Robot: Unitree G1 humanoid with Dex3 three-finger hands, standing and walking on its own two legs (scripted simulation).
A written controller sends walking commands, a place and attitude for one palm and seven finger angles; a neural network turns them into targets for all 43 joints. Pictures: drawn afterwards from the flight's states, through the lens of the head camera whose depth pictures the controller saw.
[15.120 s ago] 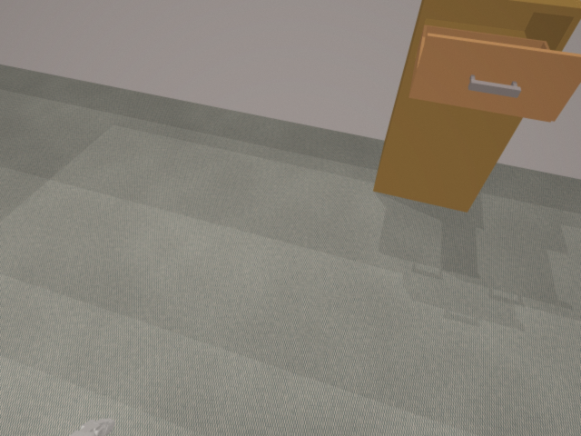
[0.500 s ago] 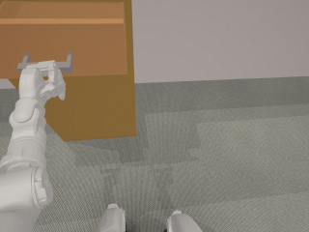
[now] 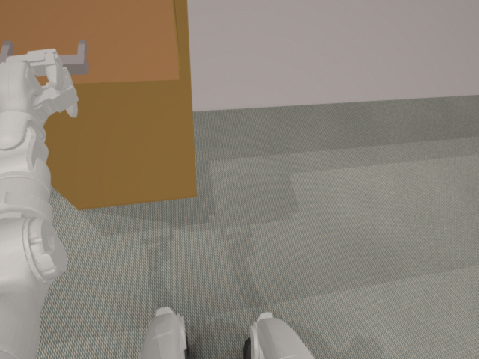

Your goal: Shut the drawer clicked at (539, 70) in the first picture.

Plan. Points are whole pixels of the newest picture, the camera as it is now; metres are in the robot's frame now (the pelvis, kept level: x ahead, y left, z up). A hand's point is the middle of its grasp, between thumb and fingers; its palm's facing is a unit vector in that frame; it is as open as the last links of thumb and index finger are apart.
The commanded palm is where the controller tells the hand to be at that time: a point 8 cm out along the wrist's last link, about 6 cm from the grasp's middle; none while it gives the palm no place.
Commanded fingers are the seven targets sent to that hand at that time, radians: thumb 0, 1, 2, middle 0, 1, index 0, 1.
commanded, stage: push the drawer shut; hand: left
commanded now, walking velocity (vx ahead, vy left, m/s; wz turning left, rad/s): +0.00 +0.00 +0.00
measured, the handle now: (44, 56) +0.59 +0.27 +0.09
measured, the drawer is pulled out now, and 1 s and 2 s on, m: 0.03 0.00 0.00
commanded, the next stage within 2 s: pull the fist back off the drawer in 0.52 s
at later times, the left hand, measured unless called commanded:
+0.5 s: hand (63, 71) +0.56 +0.24 +0.09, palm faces +0.08 -1.00 -0.03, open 3.3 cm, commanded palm +0.58 +0.26 +0.09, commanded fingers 0.00 0.90 0.90 -1.40 -1.60 -1.40 -1.60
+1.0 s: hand (62, 73) +0.56 +0.24 +0.09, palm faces +0.08 -1.00 -0.01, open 3.2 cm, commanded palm +0.54 +0.25 +0.09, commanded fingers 0.00 0.90 0.90 -1.40 -1.60 -1.40 -1.60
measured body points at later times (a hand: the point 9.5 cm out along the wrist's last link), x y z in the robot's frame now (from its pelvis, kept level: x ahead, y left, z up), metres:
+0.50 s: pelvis -0.01 +0.01 -0.01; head +0.15 +0.05 +0.41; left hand +0.55 +0.29 +0.09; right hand -0.05 -0.25 -0.11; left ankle +0.06 +0.12 -0.66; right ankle -0.01 -0.13 -0.66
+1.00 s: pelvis -0.03 +0.02 -0.02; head +0.15 +0.06 +0.39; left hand +0.55 +0.29 +0.09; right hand -0.06 -0.24 -0.11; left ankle +0.06 +0.12 -0.66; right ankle -0.01 -0.13 -0.66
